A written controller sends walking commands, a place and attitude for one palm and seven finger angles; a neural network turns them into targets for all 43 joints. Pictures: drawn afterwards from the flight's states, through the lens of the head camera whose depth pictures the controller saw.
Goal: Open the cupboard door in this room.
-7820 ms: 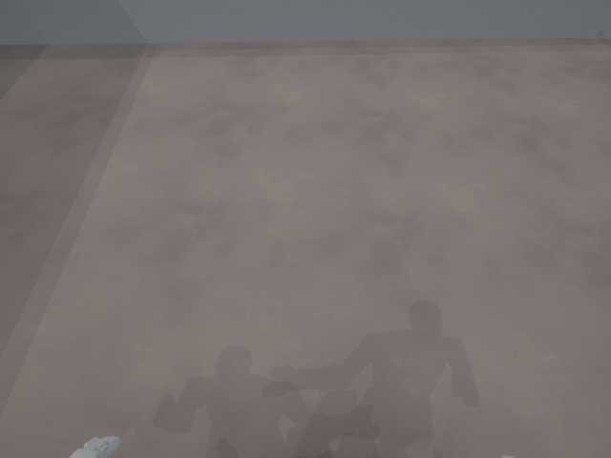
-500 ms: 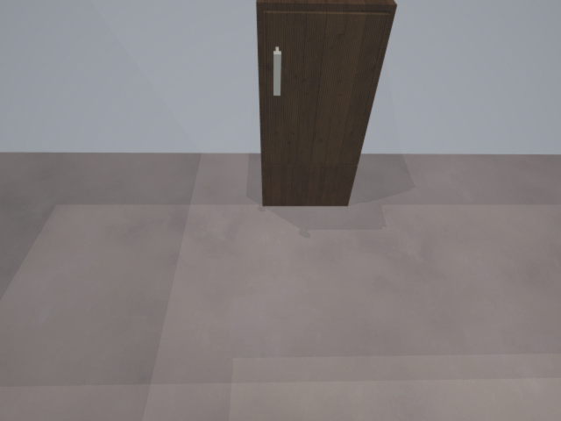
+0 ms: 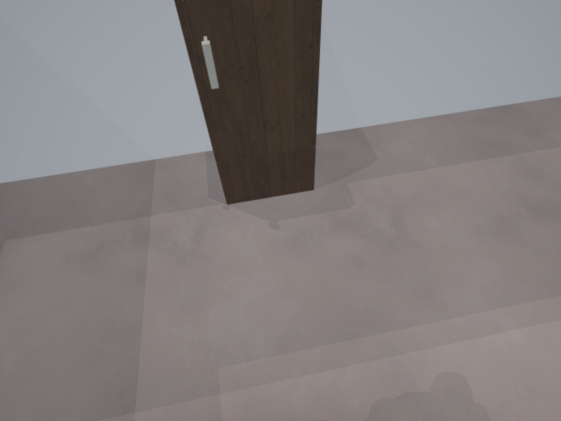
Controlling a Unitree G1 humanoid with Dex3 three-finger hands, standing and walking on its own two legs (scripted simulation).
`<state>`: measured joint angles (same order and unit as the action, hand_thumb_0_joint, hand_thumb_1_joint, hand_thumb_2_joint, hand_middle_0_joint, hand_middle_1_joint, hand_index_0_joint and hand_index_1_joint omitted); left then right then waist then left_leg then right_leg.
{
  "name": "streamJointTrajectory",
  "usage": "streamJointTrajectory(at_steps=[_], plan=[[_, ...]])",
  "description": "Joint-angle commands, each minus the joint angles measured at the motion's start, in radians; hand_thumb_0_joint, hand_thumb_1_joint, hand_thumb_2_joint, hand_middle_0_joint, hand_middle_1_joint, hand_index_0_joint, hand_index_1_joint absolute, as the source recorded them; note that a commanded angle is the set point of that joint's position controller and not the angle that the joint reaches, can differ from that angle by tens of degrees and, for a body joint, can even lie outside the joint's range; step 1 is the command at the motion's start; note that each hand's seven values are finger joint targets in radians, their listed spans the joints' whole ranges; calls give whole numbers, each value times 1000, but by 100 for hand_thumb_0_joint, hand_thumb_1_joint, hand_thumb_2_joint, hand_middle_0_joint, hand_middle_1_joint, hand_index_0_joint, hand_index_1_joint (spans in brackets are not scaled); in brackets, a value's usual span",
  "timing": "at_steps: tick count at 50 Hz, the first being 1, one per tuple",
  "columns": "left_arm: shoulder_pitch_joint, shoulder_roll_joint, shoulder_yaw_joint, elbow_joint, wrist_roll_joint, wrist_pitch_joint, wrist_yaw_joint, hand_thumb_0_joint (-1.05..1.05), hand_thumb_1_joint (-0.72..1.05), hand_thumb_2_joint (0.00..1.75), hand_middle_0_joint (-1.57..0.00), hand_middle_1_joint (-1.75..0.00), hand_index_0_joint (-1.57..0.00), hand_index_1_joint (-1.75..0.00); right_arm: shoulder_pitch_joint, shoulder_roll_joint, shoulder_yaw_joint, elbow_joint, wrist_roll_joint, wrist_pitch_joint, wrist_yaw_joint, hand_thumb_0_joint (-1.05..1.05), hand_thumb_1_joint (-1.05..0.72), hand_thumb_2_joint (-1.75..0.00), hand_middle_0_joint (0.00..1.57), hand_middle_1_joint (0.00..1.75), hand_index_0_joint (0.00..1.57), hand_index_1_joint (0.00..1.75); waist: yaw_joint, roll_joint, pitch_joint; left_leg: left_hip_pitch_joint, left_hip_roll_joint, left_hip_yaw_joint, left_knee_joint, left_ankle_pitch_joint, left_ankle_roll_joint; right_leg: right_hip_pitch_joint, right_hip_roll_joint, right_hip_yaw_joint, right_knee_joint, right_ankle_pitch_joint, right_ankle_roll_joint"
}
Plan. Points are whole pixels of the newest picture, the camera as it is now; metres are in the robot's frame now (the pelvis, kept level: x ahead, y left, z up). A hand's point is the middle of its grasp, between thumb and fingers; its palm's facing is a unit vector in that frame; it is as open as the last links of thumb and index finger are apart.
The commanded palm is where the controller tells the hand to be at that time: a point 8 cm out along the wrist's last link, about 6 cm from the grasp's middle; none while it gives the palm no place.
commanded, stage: walk to a spot facing it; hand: left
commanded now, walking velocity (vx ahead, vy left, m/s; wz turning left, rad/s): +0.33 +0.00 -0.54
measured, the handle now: (210, 62) +1.09 +0.28 -0.03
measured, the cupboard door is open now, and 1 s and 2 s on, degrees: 0 0 0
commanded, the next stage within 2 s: turn to face it in 0.94 s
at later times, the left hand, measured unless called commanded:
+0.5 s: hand (169, 403) +0.18 +0.22 -0.18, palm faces -0.12 -0.98 -0.18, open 7.4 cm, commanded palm none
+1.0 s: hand (263, 214) +0.56 +0.08 -0.14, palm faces -0.57 -0.79 -0.22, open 7.4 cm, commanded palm none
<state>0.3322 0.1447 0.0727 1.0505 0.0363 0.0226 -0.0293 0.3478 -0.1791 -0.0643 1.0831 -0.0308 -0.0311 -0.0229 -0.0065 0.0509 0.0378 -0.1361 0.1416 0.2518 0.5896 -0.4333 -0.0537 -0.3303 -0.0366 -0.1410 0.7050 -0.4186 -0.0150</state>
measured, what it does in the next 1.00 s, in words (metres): walks ahead, turning right: left foot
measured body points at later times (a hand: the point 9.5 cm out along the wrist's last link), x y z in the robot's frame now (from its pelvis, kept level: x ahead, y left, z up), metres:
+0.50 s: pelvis +0.21 +0.03 -0.01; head +0.27 +0.04 +0.44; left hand +0.19 +0.27 -0.16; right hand +0.35 -0.23 -0.12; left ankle +0.33 +0.11 -0.73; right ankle +0.01 -0.08 -0.71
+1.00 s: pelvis +0.32 +0.01 +0.01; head +0.36 -0.02 +0.45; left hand +0.59 +0.12 -0.12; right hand +0.15 -0.18 -0.14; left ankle +0.33 +0.11 -0.72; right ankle +0.29 -0.12 -0.70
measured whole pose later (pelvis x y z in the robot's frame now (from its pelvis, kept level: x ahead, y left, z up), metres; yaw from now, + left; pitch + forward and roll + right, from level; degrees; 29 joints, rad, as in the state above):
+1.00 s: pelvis +0.32 +0.01 +0.01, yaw -33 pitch +0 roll +0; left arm 0.03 0.22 0.08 0.87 0.03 0.07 -0.03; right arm 0.35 -0.21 -0.06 1.03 -0.03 -0.01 -0.01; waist -0.07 0.01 0.11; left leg -0.15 0.16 0.42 0.59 -0.40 -0.01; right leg -0.43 -0.08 -0.10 0.78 -0.34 0.04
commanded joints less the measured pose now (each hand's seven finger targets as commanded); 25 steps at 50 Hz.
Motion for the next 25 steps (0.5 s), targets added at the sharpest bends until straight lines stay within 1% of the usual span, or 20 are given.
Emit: streamJointTrajectory(at_steps=[1,2,3,4,5,6,7,9,10,13,14,15,17,18,20,21,22,23,24,25], plan=[[338,254,46,28,-20,-65,28,0,90,90,-20,-30,-20,-30,-201,-77,2,-184,16,-21,15,0,-90,-90,20,30,20,30,177,-465,-25,-622,-66,-57,576,-148,13,462,-342,681,-470,213,-176],[318,245,43,16,-27,-68,42,0,90,90,-20,-30,-20,-30,-258,-100,-3,-198,14,-21,15,0,-90,-90,20,30,20,30,173,-309,-7,-656,-33,-184,665,-106,17,407,-373,730,-486,222,-221],[245,229,36,-2,-24,-71,42,0,90,90,-20,-30,-20,-30,-288,-91,-8,-195,13,-20,18,0,-90,-90,20,30,20,30,141,-209,64,-681,-6,-219,708,-22,16,334,-356,693,-486,146,-232],[180,187,25,-22,-22,-76,42,0,90,90,-20,-30,-20,-30,-269,-94,-11,-182,6,-21,21,0,-90,-90,20,30,20,30,103,-109,66,-657,19,-236,677,61,16,304,-321,609,-475,148,-212],[124,178,17,-41,-17,-81,42,0,90,90,-20,-30,-20,-30,-233,-90,-11,-164,1,-17,27,0,-90,-90,20,30,20,30,68,-90,49,-615,27,-229,638,111,4,281,-288,518,-469,198,-189],[115,166,12,-45,-15,-87,40,0,90,90,-20,-30,-20,-30,-221,-85,-11,-155,-2,-12,30,0,-90,-90,20,30,20,30,57,-95,41,-581,18,-217,607,144,-7,265,-248,453,-462,305,-167],[115,170,8,-43,-15,-92,39,0,90,90,-20,-30,-20,-30,-205,-83,-12,-149,-1,-5,33,0,-90,-90,20,30,20,30,44,-109,25,-564,11,-209,584,163,-14,266,-224,402,-451,388,-155],[114,175,7,-38,-14,-102,39,0,90,90,-20,-30,-20,-30,-202,-79,-12,-155,1,2,37,0,-90,-90,20,30,20,30,31,-137,16,-576,3,-200,544,195,-27,295,-198,343,-440,514,-146],[124,176,6,-37,-15,-104,39,0,90,90,-20,-30,-20,-30,-227,-77,-9,-167,2,4,40,0,-90,-90,20,30,20,30,35,-141,18,-583,-4,-197,526,215,-31,292,-183,326,-435,564,-142],[136,175,0,-34,-15,-106,43,0,90,90,-20,-30,-20,-30,-305,-77,-5,-207,7,6,46,0,-90,-90,20,30,20,30,42,-168,51,-606,-15,-190,464,261,-31,296,-166,315,-436,639,-139],[133,183,1,-33,-12,-106,46,0,90,90,-20,-30,-20,-30,-330,-79,-4,-222,9,3,48,0,-90,-90,20,30,20,30,45,-176,49,-604,-14,-187,419,261,-30,310,-172,319,-433,641,-143],[133,186,1,-36,-13,-105,46,0,90,90,-20,-30,-20,-30,-365,-78,-1,-235,11,2,51,0,-90,-90,20,30,20,30,53,-176,64,-594,-21,-177,372,272,-28,305,-162,313,-434,651,-142],[125,193,3,-37,-11,-99,50,0,90,90,-20,-30,-20,-30,-418,-73,7,-263,13,-5,53,0,-90,-90,20,30,20,30,62,-182,72,-531,-39,-160,240,276,-18,302,-157,315,-423,693,-135],[131,196,2,-38,-12,-96,51,0,90,90,-20,-30,-20,-30,-441,-71,9,-274,14,-9,53,0,-90,-90,20,30,20,30,72,-183,72,-479,-58,-150,181,271,-10,296,-155,322,-411,734,-129],[106,227,15,-46,-11,-90,52,0,90,90,-20,-30,-20,-30,-408,-84,7,-272,16,-19,47,0,-90,-90,20,30,20,30,56,-201,31,-336,-91,-137,84,232,7,297,-161,330,-343,825,-121],[77,243,19,-52,-14,-90,52,0,90,90,-20,-30,-20,-30,-322,-103,1,-252,16,-25,37,0,-90,-90,20,30,20,30,8,-186,-16,-217,-116,-129,16,254,15,288,-148,322,-264,900,-108],[46,248,24,-61,-20,-89,52,0,90,90,-20,-30,-20,-30,-177,-135,-8,-206,11,-30,23,0,-90,-90,20,30,20,30,-57,-162,-81,-17,-121,-132,-78,326,26,228,-112,301,-123,892,-76],[50,214,23,-74,-30,-89,47,0,90,90,-20,-30,-20,-30,-14,-216,-26,-161,2,-35,8,0,-90,-90,20,30,20,30,-116,-62,-203,272,-2,-219,-77,423,52,80,-54,266,93,685,-43],[95,149,19,-85,-44,-83,33,0,90,90,-20,-30,-20,-30,116,-340,-53,-133,-6,-35,4,0,-90,-90,20,30,20,30,-132,253,-334,470,331,-583,-74,668,167,-148,95,145,469,-66,7],[80,143,11,-104,-39,-84,36,0,90,90,-20,-30,-20,-30,100,-326,-34,-134,7,-26,4,0,-90,-90,20,30,20,30,-105,231,-335,403,417,-670,-167,714,224,-222,76,207,655,-209,2]])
